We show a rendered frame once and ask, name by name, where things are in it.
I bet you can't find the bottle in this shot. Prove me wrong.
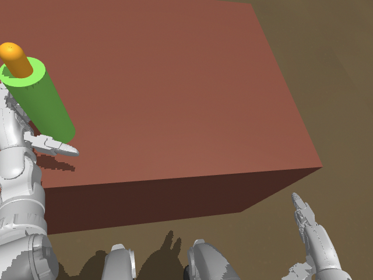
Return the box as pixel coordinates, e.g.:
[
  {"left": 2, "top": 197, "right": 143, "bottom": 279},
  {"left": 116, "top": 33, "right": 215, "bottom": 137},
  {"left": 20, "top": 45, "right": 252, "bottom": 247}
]
[{"left": 0, "top": 43, "right": 76, "bottom": 144}]

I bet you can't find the left robot hand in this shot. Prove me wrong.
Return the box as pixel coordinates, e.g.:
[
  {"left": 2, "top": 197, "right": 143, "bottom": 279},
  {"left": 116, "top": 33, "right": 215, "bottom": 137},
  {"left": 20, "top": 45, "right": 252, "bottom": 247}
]
[{"left": 0, "top": 81, "right": 79, "bottom": 156}]

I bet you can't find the left robot arm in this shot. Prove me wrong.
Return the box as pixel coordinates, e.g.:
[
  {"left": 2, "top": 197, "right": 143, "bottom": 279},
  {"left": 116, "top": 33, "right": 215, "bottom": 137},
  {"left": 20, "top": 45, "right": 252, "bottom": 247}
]
[{"left": 0, "top": 146, "right": 59, "bottom": 280}]

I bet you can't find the right robot hand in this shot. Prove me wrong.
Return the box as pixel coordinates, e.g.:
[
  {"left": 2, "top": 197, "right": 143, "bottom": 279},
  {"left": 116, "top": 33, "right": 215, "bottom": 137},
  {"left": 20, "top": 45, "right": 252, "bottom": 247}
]
[{"left": 281, "top": 192, "right": 342, "bottom": 280}]

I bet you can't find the right robot arm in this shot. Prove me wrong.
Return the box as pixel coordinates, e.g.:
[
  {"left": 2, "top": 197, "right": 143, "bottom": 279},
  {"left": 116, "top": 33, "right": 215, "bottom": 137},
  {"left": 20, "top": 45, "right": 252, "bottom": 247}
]
[{"left": 315, "top": 268, "right": 352, "bottom": 280}]

